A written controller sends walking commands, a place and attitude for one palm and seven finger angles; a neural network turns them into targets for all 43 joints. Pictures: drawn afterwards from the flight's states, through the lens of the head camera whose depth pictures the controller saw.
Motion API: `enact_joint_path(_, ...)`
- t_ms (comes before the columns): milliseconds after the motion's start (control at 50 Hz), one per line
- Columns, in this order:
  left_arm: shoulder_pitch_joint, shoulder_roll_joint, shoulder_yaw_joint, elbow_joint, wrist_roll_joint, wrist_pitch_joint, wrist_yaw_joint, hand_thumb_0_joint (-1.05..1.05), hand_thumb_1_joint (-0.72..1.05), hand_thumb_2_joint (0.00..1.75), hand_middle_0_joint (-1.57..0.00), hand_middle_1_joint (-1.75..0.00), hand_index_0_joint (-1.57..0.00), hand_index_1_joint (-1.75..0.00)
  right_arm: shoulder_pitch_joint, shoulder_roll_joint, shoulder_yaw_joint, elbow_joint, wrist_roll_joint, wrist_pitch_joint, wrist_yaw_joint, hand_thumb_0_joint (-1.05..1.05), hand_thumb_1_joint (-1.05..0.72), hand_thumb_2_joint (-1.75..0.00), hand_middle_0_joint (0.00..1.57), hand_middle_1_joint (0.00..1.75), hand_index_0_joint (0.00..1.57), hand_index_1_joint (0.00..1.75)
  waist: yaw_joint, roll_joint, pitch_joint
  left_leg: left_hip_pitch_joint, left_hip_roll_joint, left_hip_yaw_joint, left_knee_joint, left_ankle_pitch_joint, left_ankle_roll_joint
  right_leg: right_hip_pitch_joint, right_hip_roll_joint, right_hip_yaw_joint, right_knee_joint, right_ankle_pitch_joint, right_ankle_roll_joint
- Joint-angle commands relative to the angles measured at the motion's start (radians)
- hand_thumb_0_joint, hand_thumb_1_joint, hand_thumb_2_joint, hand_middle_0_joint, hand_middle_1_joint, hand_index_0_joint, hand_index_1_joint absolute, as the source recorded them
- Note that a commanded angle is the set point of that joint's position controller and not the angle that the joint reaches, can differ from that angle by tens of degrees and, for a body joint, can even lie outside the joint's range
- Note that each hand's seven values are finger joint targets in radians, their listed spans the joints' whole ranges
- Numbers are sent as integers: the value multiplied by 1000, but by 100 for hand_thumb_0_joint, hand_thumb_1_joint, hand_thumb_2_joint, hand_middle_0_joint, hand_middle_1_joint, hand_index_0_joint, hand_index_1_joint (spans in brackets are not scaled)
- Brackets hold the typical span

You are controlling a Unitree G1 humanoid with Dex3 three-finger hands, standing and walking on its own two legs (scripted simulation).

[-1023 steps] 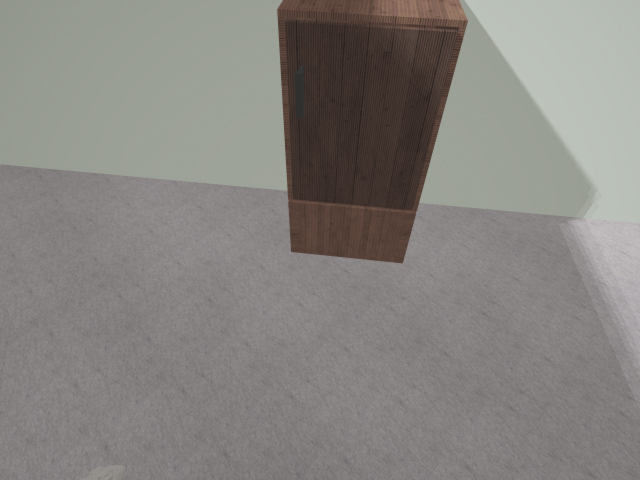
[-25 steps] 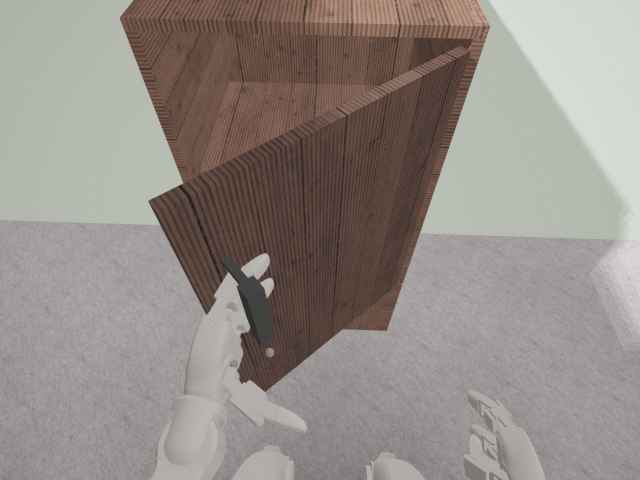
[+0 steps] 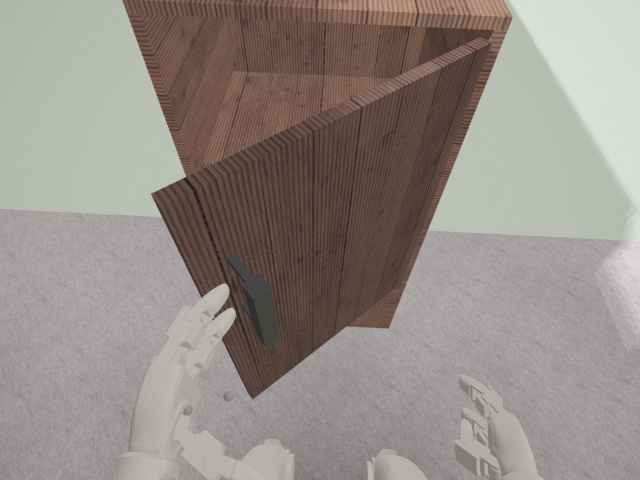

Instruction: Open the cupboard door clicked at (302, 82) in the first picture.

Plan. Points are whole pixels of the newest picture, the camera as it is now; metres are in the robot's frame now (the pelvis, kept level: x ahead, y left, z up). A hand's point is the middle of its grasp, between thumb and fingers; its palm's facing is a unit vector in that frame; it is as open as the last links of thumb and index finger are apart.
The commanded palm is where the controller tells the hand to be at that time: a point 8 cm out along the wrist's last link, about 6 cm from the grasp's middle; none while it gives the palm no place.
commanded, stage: slide the hand sideways off the handle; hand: left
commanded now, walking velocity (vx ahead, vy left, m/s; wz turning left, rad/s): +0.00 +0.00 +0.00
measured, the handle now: (252, 301) +0.31 +0.10 +0.07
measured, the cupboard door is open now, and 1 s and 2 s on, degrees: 42 42 42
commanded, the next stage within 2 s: draw the hand back to the body in 0.36 s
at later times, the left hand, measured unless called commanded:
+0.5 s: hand (191, 418) +0.18 +0.14 +0.06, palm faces -0.01 -1.00 -0.03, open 16.3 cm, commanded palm +0.16 +0.20 +0.07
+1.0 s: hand (107, 393) +0.18 +0.19 +0.14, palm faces +0.03 -0.99 -0.12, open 16.1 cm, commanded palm +0.15 +0.25 +0.16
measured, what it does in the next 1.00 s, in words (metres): stands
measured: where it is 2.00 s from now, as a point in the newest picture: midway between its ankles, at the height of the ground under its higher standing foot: outside the picture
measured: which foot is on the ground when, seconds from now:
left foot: down 0.00-1.00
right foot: down 0.00-1.00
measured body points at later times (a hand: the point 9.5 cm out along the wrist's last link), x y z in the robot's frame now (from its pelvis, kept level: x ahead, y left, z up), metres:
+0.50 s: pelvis +0.00 -0.01 -0.01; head +0.05 -0.01 +0.44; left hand +0.18 +0.20 +0.06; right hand +0.19 -0.24 -0.08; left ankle +0.02 +0.09 -0.65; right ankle +0.01 -0.10 -0.65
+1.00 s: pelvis +0.01 +0.00 +0.04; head +0.02 +0.00 +0.49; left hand +0.18 +0.25 +0.15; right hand +0.20 -0.23 -0.02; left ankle +0.02 +0.09 -0.65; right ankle +0.01 -0.10 -0.65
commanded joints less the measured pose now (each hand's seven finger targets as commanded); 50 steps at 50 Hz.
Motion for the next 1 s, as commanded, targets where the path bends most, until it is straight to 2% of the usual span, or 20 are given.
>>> enact_joint_path(0,64,61,120,-224,-50,-62,-6,0,-50,30,-15,-30,-15,-30,-42,-117,-68,-163,5,-55,-17,0,-90,-90,20,30,20,30,15,-38,-188,112,-18,-54,-184,235,-25,168,20,51,-164,261,0)
enact_joint_path(40,48,68,121,-236,-51,-65,-18,0,-50,30,-15,-30,-15,-30,-47,-117,-67,-160,5,-56,-21,0,-90,-90,20,30,20,30,8,-11,-172,103,-19,-54,-176,236,-23,159,19,57,-163,262,0)
enact_joint_path(160,92,75,131,-248,-79,-77,-60,0,-50,30,-15,-30,-15,-30,-47,-119,-72,-163,8,-64,-28,0,-90,-90,20,30,20,30,3,-4,-167,91,-20,-52,-160,220,-22,145,20,61,-164,243,2)
enact_joint_path(260,98,103,157,-251,-101,-78,-106,0,-50,30,-15,-30,-15,-30,-45,-124,-76,-160,12,-67,-37,0,-90,-90,20,30,20,30,-4,-17,-160,63,-21,-51,-145,196,-18,142,18,77,-179,209,6)
enact_joint_path(300,97,130,194,-255,-114,-78,-120,0,-50,30,-15,-30,-15,-30,-47,-126,-79,-157,14,-69,-44,0,-90,-90,20,30,20,30,2,-24,-169,51,-20,-51,-137,186,-19,144,18,90,-184,184,6)
enact_joint_path(380,84,120,197,-244,-138,-77,-141,0,-50,30,-15,-30,-15,-30,-49,-125,-78,-150,15,-80,-52,0,-90,-90,20,30,20,30,-4,-24,-162,36,-20,-48,-117,184,-19,142,12,107,-194,178,12)
enact_joint_path(420,80,141,215,-235,-138,-72,-142,0,-50,30,-15,-30,-15,-30,-49,-126,-79,-147,16,-81,-52,0,-90,-90,20,30,20,30,-2,-24,-161,26,-20,-47,-114,175,-17,148,13,113,-202,151,9)
enact_joint_path(440,79,128,206,-236,-138,-69,-143,0,-50,30,-15,-30,-15,-30,-53,-127,-78,-150,17,-83,-53,0,-90,-90,20,30,20,30,0,-9,-159,33,-19,-46,-117,171,-18,134,13,109,-199,143,9)
enact_joint_path(460,51,153,215,-294,-141,-71,-143,0,-50,30,-15,-30,-15,-30,-50,-130,-77,-155,18,-87,-54,0,-90,-90,20,30,20,30,2,24,-185,55,-20,-46,-125,179,-17,146,12,111,-203,148,8)
enact_joint_path(520,108,202,274,-349,-154,-44,-133,0,-50,30,-15,-30,-15,-30,-40,-123,-77,-163,27,-81,-58,0,-90,-90,20,30,20,30,28,34,-227,119,-22,-47,-174,235,-15,228,20,98,-220,220,4)
enact_joint_path(540,127,188,263,-350,-154,-30,-133,0,-50,30,-15,-30,-15,-30,-44,-118,-74,-165,31,-79,-59,0,-90,-90,20,30,20,30,26,53,-212,139,-23,-43,-189,241,-15,230,20,92,-230,233,6)
enact_joint_path(600,124,183,279,-311,-167,15,-132,0,-50,30,-15,-30,-15,-30,-42,-118,-69,-159,37,-70,-65,0,-90,-90,20,30,20,30,9,3,-134,141,-21,-46,-217,215,-15,236,20,89,-279,207,16)
enact_joint_path(660,119,185,296,-291,-183,40,-147,0,-50,30,-15,-30,-15,-30,-45,-124,-64,-157,38,-73,-70,0,-90,-90,20,30,20,30,3,-31,-98,151,-19,-49,-241,194,-15,250,15,92,-320,169,21)
enact_joint_path(820,110,243,367,-350,-227,52,-195,0,-50,30,-15,-30,-15,-30,-46,-131,-56,-146,46,-115,-74,0,-90,-90,20,30,20,30,20,34,-106,256,-17,-53,-303,265,-14,325,20,76,-357,252,13)
enact_joint_path(860,108,238,375,-337,-234,66,-202,0,-47,32,-15,-30,-15,-30,-44,-130,-52,-137,50,-121,-73,0,-90,-90,20,30,20,30,17,18,-77,274,-13,-56,-324,277,-17,330,23,61,-366,271,14)
enact_joint_path(900,92,236,373,-356,-241,80,-210,0,-40,34,-15,-30,-15,-30,-50,-134,-49,-137,54,-131,-73,0,-90,-90,20,30,20,30,18,45,-64,303,-12,-61,-349,276,-18,329,27,48,-376,266,12)
enact_joint_path(920,88,249,384,-362,-240,90,-210,0,-36,36,-16,-30,-16,-30,-52,-138,-50,-134,55,-135,-72,0,-90,-90,20,30,20,30,20,33,-72,313,-9,-63,-355,282,-15,342,29,44,-380,268,11)
enact_joint_path(940,84,243,377,-379,-240,98,-213,0,-32,37,-16,-30,-16,-30,-55,-137,-48,-135,56,-142,-72,0,-90,-90,20,30,20,30,24,63,-80,334,-11,-62,-365,294,-17,350,27,43,-383,283,11)
enact_joint_path(960,75,424,436,-470,-71,158,-49,0,-29,39,-16,-30,-16,-30,-58,-131,-53,-137,38,-125,-101,0,-90,-90,20,30,20,30,84,56,-117,361,9,-45,-424,295,-13,397,-5,108,-444,277,-4)
enact_joint_path(980,136,308,373,-444,-54,209,21,0,-26,40,-16,-30,-16,-30,-57,-106,-43,-133,33,-118,-111,0,-90,-90,20,30,20,30,51,54,-43,372,4,-36,-445,270,-16,385,-12,106,-480,254,1)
